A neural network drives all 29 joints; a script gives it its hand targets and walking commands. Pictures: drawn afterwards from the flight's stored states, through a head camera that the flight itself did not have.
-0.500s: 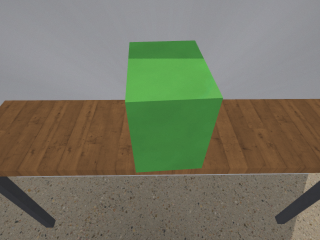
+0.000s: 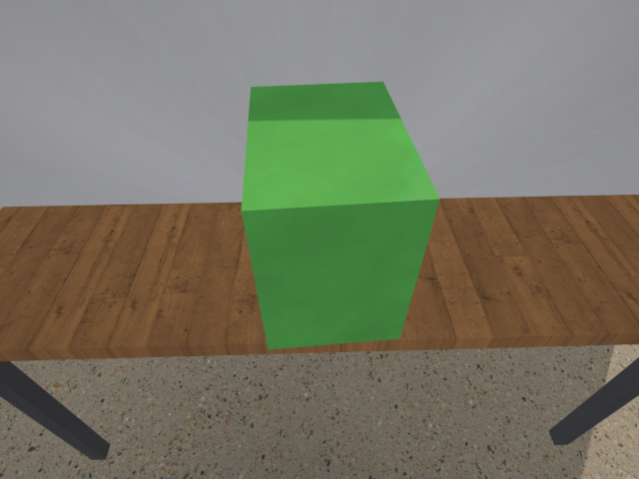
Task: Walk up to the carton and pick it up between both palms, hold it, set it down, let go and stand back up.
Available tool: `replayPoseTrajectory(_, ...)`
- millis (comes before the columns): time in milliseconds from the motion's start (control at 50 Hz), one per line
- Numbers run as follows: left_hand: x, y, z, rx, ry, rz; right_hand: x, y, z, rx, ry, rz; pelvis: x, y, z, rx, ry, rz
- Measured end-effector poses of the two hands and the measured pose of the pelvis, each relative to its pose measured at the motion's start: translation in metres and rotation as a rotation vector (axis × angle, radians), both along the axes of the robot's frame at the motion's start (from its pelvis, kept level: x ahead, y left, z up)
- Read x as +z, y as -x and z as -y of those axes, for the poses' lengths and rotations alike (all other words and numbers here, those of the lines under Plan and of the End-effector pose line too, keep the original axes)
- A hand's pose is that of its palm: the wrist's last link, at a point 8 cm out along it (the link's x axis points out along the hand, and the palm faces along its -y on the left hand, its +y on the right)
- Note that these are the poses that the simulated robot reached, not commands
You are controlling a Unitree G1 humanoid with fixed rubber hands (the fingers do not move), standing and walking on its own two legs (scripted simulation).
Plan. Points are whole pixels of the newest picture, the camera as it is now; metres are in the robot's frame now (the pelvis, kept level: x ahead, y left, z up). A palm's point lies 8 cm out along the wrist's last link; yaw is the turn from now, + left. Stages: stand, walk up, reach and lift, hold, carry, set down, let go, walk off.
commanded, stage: stand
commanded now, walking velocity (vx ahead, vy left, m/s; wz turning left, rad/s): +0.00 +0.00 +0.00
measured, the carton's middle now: (326, 214) +0.49 +0.02 +0.06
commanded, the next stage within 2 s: none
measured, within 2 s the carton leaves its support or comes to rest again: neither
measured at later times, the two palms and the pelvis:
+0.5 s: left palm out of the picture +0.08 +0.30 -0.11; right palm out of the picture +0.09 -0.29 -0.10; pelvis +0.01 +0.01 +0.00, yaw -1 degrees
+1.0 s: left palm out of the picture +0.10 +0.31 -0.11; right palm out of the picture +0.09 -0.29 -0.11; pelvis +0.02 +0.01 +0.00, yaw -1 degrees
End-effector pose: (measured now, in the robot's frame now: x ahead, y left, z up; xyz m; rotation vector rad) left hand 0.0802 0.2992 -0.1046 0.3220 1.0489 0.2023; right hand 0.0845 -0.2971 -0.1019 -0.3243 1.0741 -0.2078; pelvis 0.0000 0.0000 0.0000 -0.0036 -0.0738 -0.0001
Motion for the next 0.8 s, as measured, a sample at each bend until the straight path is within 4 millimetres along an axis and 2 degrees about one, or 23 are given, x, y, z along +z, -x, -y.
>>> replayPoseTrajectory(200, -0.004, 0.002, -0.005, -0.002, -0.007, -0.050, 0.001, 0.008, 0.005, -0.029, 0.019, -0.033, 0.001, -0.003, -0.003, -0.008, -0.002, -0.008)
replayPoseTrajectory(400, -0.006, 0.003, -0.005, 0.004, 0.002, -0.069, -0.005, 0.004, -0.010, -0.027, -0.013, -0.045, 0.001, -0.009, -0.006, -0.008, 0.000, -0.009)
replayPoseTrajectory(620, -0.008, -0.012, -0.004, 0.005, 0.011, -0.057, 0.002, -0.009, -0.002, -0.034, 0.018, -0.020, 0.002, -0.016, -0.009, -0.009, 0.000, -0.016)
replayPoseTrajectory(800, -0.009, -0.011, -0.007, 0.002, 0.002, -0.086, 0.001, -0.004, -0.001, -0.050, 0.024, -0.054, 0.002, -0.018, -0.010, -0.016, -0.001, -0.021)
